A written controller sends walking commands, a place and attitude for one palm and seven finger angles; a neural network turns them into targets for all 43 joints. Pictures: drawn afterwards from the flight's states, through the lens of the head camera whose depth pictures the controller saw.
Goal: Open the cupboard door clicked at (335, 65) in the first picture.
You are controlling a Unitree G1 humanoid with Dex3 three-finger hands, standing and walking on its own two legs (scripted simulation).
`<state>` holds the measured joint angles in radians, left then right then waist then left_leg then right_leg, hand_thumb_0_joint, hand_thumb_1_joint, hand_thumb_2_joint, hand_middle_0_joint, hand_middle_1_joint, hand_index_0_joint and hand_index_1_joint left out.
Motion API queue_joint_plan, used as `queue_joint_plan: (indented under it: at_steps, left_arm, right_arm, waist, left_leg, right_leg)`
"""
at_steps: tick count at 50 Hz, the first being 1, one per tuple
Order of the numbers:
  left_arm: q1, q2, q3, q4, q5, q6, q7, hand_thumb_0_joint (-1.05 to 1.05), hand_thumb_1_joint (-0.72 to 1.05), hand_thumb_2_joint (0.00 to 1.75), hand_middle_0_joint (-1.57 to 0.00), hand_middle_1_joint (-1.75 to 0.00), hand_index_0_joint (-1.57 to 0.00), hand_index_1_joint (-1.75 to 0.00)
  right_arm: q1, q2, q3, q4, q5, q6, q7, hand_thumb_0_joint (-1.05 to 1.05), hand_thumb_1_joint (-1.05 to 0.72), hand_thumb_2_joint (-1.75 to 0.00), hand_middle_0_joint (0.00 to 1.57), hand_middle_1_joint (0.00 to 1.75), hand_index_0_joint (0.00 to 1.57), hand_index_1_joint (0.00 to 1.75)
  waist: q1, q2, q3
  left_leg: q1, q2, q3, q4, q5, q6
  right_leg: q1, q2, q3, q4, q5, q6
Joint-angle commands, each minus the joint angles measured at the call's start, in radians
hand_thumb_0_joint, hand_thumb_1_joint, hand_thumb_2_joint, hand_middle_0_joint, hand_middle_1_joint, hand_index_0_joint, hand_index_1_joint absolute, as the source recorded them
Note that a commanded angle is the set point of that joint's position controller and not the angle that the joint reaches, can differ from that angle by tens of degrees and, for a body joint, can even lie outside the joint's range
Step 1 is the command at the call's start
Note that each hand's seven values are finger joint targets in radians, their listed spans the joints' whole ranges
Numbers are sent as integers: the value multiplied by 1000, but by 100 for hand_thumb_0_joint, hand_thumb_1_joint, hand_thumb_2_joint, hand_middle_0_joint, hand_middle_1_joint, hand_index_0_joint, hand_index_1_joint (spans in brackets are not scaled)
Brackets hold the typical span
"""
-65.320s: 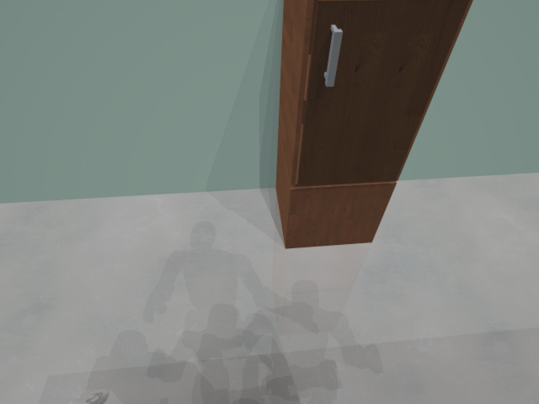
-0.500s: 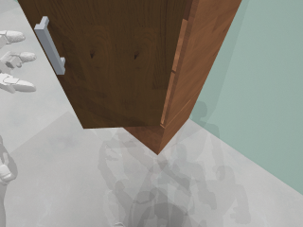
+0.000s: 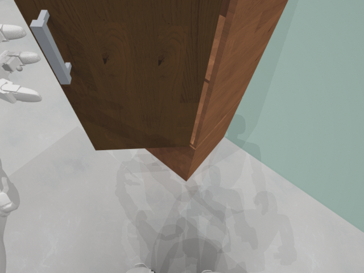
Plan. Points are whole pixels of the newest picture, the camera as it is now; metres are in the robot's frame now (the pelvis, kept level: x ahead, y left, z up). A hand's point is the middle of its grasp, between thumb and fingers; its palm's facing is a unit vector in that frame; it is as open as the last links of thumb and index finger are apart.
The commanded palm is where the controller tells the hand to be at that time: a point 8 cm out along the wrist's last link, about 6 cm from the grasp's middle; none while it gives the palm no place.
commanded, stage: slide the fingers in behind the handle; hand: left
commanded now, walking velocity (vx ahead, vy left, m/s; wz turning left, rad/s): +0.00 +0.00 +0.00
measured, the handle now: (55, 49) +0.53 +0.24 +0.15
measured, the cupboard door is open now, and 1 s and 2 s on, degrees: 44 44 44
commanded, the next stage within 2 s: close the thumb around the handle in 1.42 s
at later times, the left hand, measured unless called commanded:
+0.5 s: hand (36, 72) +0.47 +0.26 +0.15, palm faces +0.03 -1.00 +0.02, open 14.0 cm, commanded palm +0.45 +0.30 +0.15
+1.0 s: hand (61, 70) +0.47 +0.21 +0.16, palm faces +0.02 -1.00 +0.00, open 14.1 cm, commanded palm +0.46 +0.25 +0.15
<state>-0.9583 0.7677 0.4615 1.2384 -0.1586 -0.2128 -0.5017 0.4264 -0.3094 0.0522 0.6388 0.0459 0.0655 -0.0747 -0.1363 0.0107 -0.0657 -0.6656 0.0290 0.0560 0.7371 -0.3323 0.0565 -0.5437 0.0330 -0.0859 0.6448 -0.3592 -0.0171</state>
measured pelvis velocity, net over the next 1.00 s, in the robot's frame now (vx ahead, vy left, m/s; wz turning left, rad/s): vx -0.01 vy -0.01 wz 0.01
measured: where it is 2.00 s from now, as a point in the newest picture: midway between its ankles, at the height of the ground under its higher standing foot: outside the picture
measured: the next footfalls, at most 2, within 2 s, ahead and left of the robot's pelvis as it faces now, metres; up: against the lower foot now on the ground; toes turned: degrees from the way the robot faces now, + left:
none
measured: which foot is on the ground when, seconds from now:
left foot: down 0.00-1.00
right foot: down 0.00-1.00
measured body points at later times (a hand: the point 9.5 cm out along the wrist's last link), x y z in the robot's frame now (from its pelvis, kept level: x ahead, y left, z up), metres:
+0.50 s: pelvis +0.00 +0.00 +0.00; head +0.07 +0.02 +0.45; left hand +0.46 +0.31 +0.15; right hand +0.02 -0.27 -0.11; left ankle +0.01 +0.08 -0.71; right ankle -0.04 -0.11 -0.71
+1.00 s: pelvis -0.01 -0.01 +0.00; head +0.06 +0.00 +0.45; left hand +0.47 +0.27 +0.16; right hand +0.01 -0.28 -0.11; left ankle +0.01 +0.08 -0.71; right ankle -0.04 -0.11 -0.71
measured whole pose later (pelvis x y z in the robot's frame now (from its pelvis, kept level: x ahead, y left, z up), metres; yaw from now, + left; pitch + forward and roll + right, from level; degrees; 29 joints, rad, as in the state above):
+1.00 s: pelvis -0.01 -0.01 +0.00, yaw +1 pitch +12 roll -2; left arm -0.94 0.56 0.35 1.15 -0.16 -0.22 -0.31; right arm 0.41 -0.30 0.03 0.67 0.04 0.01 -0.05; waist -0.12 0.03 -0.07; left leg -0.62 0.02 0.05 0.73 -0.32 0.05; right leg -0.51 0.03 -0.09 0.66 -0.36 -0.03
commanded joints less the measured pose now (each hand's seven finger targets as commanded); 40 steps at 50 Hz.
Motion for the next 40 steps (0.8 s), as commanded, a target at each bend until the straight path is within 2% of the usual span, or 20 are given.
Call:
queue_joint_plan:
  at_steps: [1, 3, 5, 6, 8, 9, 11, 13, 15, 17, 19, 23, 25, 30, 31, 34, 36, 37, 39, 40]
  left_arm:
    - [-460, 299, 39, -219, -18, -45, 10, 0, -50, 30, -30, -120, -30, -120]
    - [-431, 282, 31, -245, -5, -43, 25, 0, -50, 30, -30, -120, -30, -120]
    - [-410, 310, 66, -270, -2, -52, 43, 0, -50, 30, -30, -120, -30, -120]
    - [-400, 319, 76, -265, -4, -54, 50, 0, -50, 30, -30, -120, -30, -120]
    - [-386, 298, 68, -263, -8, -54, 56, 0, -50, 30, -30, -120, -30, -120]
    - [-401, 273, 47, -275, -15, -58, 54, 0, -50, 30, -30, -120, -30, -120]
    - [-387, 283, 57, -285, -11, -58, 54, 0, -50, 30, -30, -120, -30, -120]
    - [-377, 230, 27, -311, -16, -59, 52, 0, -50, 30, -30, -120, -30, -120]
    - [-351, 222, 32, -303, -25, -54, 55, 0, -50, 30, -30, -120, -30, -120]
    - [-361, 171, -1, -298, -35, -42, 58, 0, -50, 30, -30, -120, -30, -120]
    - [-337, 197, 26, -274, -40, -32, 66, 0, -50, 30, -30, -120, -30, -120]
    - [-398, 146, -24, -302, -17, -33, 99, 0, -50, 30, -30, -120, -30, -120]
    - [-434, 158, -9, -345, -15, -56, 119, 0, -50, 30, -30, -120, -30, -120]
    - [-433, 98, -33, -347, -22, -82, 141, 0, -50, 30, -30, -120, -30, -120]
    - [-442, 80, -48, -341, -19, -79, 144, 0, -50, 30, -30, -120, -30, -120]
    - [-413, 85, -34, -310, -23, -62, 156, 0, -50, 30, -30, -120, -30, -120]
    - [-433, 76, -53, -337, -14, -60, 159, 0, -50, 30, -30, -120, -30, -120]
    - [-428, 50, -71, -331, -11, -59, 160, 0, -50, 30, -30, -120, -30, -120]
    - [-452, -10, -116, -316, -20, -59, 163, 0, -50, 30, -30, -120, -30, -120]
    - [-448, 26, -89, -293, -15, -57, 167, 0, -50, 30, -30, -120, -30, -120]
  right_arm:
    - [124, -198, -71, -53, -7, -23, -18, 0, -90, -90, 20, 30, 20, 30]
    - [122, -188, -70, -63, -9, -25, -12, 0, -90, -90, 20, 30, 20, 30]
    - [127, -186, -72, -67, -13, -23, -7, 0, -90, -90, 20, 30, 20, 30]
    - [128, -187, -72, -70, -13, -21, -5, 0, -90, -90, 20, 30, 20, 30]
    - [121, -185, -74, -76, -10, -19, -2, 0, -90, -90, 20, 30, 20, 30]
    - [120, -185, -73, -76, -10, -19, -3, 0, -90, -90, 20, 30, 20, 30]
    - [117, -185, -75, -76, -8, -18, -1, 0, -90, -90, 20, 30, 20, 30]
    - [110, -180, -77, -78, -8, -20, 2, 0, -90, -90, 20, 30, 20, 30]
    - [106, -180, -78, -77, -7, -20, 3, 0, -90, -90, 20, 30, 20, 30]
    - [100, -177, -80, -78, -5, -23, 3, 0, -90, -90, 20, 30, 20, 30]
    - [100, -182, -77, -81, -4, -25, 2, 0, -90, -90, 20, 30, 20, 30]
    - [85, -173, -75, -82, -6, -34, 4, 0, -90, -90, 20, 30, 20, 30]
    - [85, -172, -76, -79, -9, -40, 3, 0, -90, -90, 20, 30, 20, 30]
    - [72, -166, -74, -68, -11, -56, 7, 0, -90, -90, 20, 30, 20, 30]
    - [67, -164, -75, -66, -9, -58, 7, 0, -90, -90, 20, 30, 20, 30]
    - [72, -166, -73, -67, -9, -61, 6, 0, -90, -90, 20, 30, 20, 30]
    - [64, -164, -74, -67, -7, -65, 6, 0, -90, -90, 20, 30, 20, 30]
    - [63, -161, -74, -68, -7, -67, 7, 0, -90, -90, 20, 30, 20, 30]
    - [66, -159, -73, -59, -6, -71, 7, 0, -90, -90, 20, 30, 20, 30]
    - [69, -164, -75, -49, -6, -72, 5, 0, -90, -90, 20, 30, 20, 30]
  waist:
    - [-19, 160, -393]
    - [-3, 204, -425]
    - [11, 192, -460]
    - [7, 155, -455]
    - [7, 135, -431]
    - [-3, 136, -421]
    - [7, 155, -431]
    - [6, 180, -434]
    - [8, 168, -414]
    - [-1, 143, -377]
    - [12, 110, -369]
    - [-5, 129, -343]
    - [-5, 138, -390]
    - [2, 156, -407]
    - [-6, 162, -389]
    - [3, 105, -378]
    - [1, 113, -392]
    - [0, 129, -384]
    - [-26, 83, -339]
    - [-21, 71, -327]
  left_leg:
    - [460, 9, -128, -51, 392, -11]
    - [483, 7, -124, -46, 435, -16]
    - [503, 11, -126, -37, 485, -18]
    - [486, 12, -125, -41, 474, -16]
    - [459, 8, -114, -45, 448, -10]
    - [456, 7, -110, -43, 460, -7]
    - [472, 9, -113, -46, 466, -12]
    - [508, 12, -117, -45, 487, -16]
    - [505, 14, -115, -45, 479, -14]
    - [490, 15, -118, -57, 443, -14]
    - [457, 9, -113, -61, 423, -9]
    - [457, 9, -119, -67, 374, -11]
    - [494, 10, -127, -63, 397, -13]
    - [524, 11, -137, -63, 393, -21]
    - [523, 11, -136, -63, 384, -22]
    - [476, 5, -124, -66, 369, -12]
    - [484, 5, -122, -66, 376, -14]
    - [487, 4, -121, -67, 369, -16]
    - [469, 4, -122, -68, 332, -9]
    - [456, 7, -125, -72, 313, -10]
  right_leg:
    - [-49, 21, 48, -64, 304, 1]
    - [-39, 21, 49, -59, 327, -1]
    - [-21, 24, 46, -52, 356, -1]
    - [-8, 26, 45, -52, 361, 2]
    - [10, 27, 49, -56, 368, 4]
    - [12, 27, 47, -55, 379, 2]
    - [12, 28, 47, -54, 378, 2]
    - [-9, 29, 44, -57, 372, -1]
    - [-19, 29, 44, -60, 363, 0]
    - [-28, 28, 39, -66, 340, 0]
    - [1, 26, 42, -65, 342, -3]
    - [-31, 21, 44, -67, 303, 1]
    - [-26, 22, 45, -61, 309, 0]
    - [-32, 21, 43, -57, 290, -5]
    - [-44, 20, 43, -60, 285, -5]
    - [-2, 18, 44, -61, 303, -4]
    - [3, 17, 49, -61, 319, -1]
    - [-8, 17, 48, -62, 309, -2]
    - [-27, 18, 46, -72, 284, 0]
    - [-31, 18, 47, -74, 274, 1]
